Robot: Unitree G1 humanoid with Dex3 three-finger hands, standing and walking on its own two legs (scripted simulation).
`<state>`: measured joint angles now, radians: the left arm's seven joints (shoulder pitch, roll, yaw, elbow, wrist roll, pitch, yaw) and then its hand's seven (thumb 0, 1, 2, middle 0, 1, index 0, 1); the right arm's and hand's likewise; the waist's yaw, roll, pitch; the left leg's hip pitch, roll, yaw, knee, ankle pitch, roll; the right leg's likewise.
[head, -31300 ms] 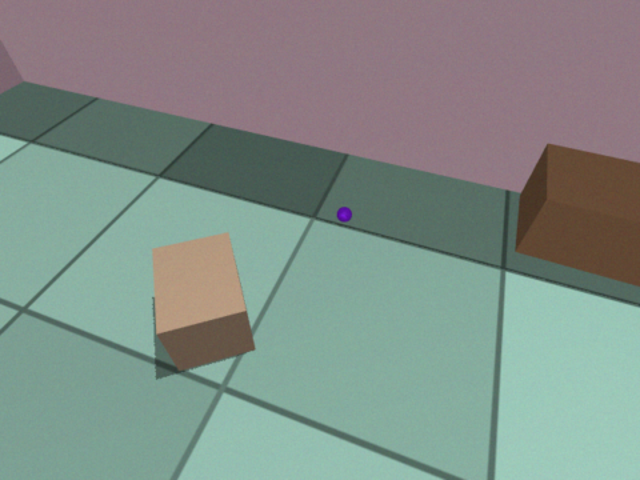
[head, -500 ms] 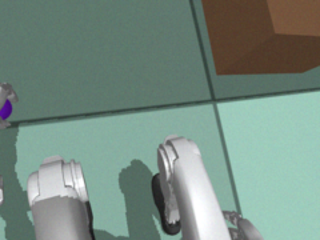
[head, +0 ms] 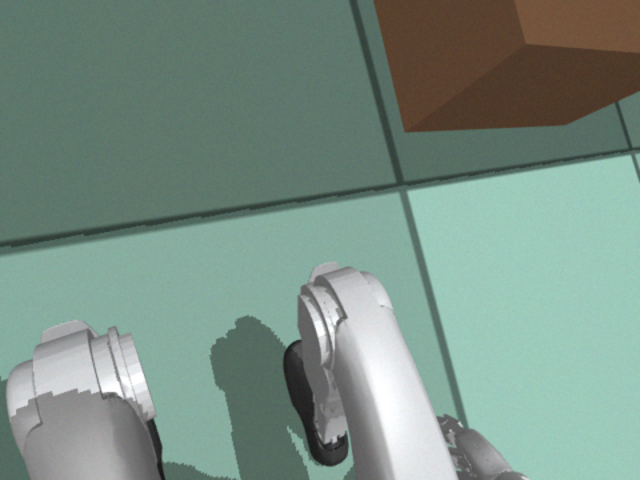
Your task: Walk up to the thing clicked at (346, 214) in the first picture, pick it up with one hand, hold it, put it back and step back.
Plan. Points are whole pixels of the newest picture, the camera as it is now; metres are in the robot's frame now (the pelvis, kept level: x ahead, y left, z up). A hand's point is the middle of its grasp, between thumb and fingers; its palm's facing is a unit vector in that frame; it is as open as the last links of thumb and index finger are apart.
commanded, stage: rest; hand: left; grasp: from above
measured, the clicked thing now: out of the picture +0.44 +0.34 -0.23
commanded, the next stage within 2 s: open in 1.10 s
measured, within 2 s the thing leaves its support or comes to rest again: rests again in 0.76 s
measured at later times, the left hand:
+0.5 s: hand out of the picture +0.43 +0.33 -0.24, palm faces -0.43 -0.16 -0.89, open 7.9 cm
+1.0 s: hand out of the picture +0.43 +0.32 -0.25, palm faces -0.42 -0.16 -0.89, open 7.9 cm
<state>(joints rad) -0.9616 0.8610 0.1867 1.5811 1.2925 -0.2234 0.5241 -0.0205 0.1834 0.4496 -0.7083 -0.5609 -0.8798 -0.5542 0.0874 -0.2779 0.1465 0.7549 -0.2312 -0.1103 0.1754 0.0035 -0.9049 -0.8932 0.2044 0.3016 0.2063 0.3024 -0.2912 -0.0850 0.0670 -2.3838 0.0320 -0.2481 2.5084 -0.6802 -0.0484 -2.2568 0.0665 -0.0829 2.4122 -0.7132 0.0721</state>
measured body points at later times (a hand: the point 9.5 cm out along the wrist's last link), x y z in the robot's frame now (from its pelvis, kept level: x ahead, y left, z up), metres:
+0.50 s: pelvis +0.00 +0.00 -0.01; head +0.26 +0.12 +0.34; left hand +0.45 +0.33 -0.19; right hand +0.06 -0.26 -0.08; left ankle +0.07 +0.14 -0.27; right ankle +0.10 -0.13 -0.27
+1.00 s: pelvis +0.00 +0.01 -0.01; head +0.26 +0.13 +0.33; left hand +0.45 +0.33 -0.20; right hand +0.06 -0.25 -0.07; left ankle +0.07 +0.14 -0.27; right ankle +0.10 -0.13 -0.27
